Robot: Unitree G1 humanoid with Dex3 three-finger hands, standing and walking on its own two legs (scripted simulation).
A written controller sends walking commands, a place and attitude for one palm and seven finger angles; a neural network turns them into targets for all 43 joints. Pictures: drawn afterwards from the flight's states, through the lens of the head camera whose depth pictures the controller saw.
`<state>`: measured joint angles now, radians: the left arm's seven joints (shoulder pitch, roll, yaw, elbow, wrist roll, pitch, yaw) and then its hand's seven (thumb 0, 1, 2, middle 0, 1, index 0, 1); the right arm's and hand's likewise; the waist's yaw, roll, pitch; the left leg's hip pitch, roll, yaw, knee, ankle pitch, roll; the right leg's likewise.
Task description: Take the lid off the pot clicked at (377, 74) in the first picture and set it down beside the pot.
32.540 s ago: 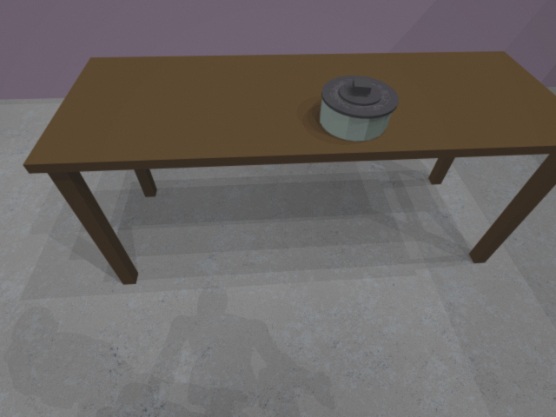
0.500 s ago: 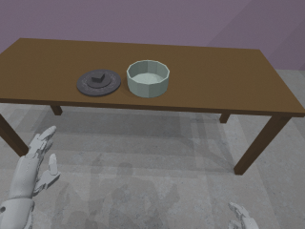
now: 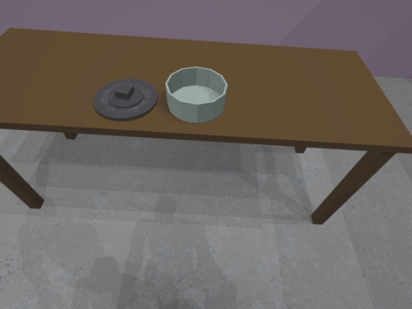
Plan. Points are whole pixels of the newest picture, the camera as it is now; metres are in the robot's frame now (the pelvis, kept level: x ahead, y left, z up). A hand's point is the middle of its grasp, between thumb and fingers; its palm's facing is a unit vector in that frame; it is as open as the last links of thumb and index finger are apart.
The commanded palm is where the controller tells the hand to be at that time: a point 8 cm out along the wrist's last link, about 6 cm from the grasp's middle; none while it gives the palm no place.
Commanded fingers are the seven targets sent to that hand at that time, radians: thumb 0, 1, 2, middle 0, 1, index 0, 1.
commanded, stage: let the arm hang, fingers relaxed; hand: left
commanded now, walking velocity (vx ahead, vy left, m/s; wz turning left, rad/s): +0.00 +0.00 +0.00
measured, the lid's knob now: (124, 91) +0.74 +0.32 -0.06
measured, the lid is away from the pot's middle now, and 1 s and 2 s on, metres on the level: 0.24 0.24 0.24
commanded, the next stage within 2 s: look to check the result in 0.52 s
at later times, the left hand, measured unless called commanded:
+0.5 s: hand out of the picture +0.04 +0.16 -0.18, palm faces +0.02 -0.98 -0.19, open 7.3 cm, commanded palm none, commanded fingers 0.00 0.90 0.90 -0.20 -0.30 -0.20 -0.30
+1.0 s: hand out of the picture +0.02 +0.13 -0.18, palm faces +0.02 -0.99 -0.17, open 7.4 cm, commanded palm none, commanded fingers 0.00 0.90 0.90 -0.20 -0.30 -0.20 -0.30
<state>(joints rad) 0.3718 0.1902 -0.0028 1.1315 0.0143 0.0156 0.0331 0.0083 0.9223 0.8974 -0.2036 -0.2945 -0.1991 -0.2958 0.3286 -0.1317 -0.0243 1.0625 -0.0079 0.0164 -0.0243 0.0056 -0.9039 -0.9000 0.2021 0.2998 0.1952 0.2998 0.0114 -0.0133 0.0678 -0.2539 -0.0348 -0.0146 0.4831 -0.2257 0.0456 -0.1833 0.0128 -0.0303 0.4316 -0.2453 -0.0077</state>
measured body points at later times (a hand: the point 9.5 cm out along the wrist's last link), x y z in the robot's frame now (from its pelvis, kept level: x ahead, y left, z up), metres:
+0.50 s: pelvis +0.02 -0.01 +0.00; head +0.03 -0.01 +0.45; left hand +0.04 +0.21 -0.16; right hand +0.00 -0.22 -0.16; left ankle +0.02 +0.09 -0.74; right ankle -0.01 -0.12 -0.74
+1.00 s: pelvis +0.03 -0.02 +0.00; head +0.05 -0.02 +0.45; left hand +0.02 +0.19 -0.16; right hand +0.01 -0.23 -0.16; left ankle +0.02 +0.09 -0.74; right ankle -0.01 -0.12 -0.74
